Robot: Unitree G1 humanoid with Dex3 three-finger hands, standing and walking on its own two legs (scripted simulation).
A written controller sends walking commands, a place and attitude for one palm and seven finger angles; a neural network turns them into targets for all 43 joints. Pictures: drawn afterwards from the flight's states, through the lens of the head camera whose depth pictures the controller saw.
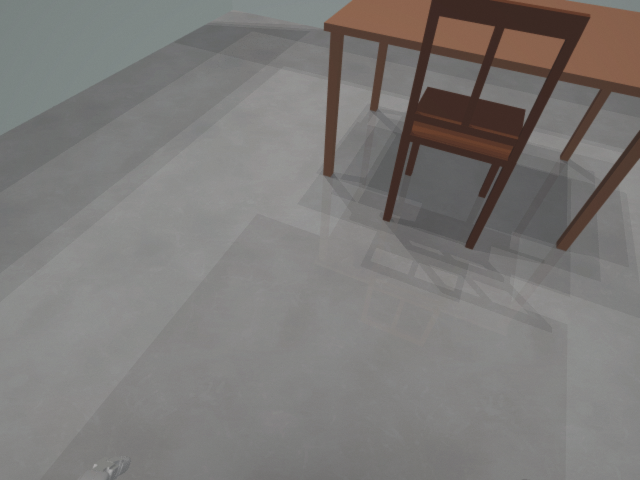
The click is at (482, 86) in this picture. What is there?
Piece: chair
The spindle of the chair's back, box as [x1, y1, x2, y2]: [461, 27, 503, 126]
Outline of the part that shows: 503,28 494,28 461,124 468,126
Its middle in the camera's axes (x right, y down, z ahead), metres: +0.50 -0.49 +1.20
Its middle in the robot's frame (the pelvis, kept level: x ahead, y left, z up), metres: +1.24 -0.45 -0.07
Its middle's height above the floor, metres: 0.70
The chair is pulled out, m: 0.00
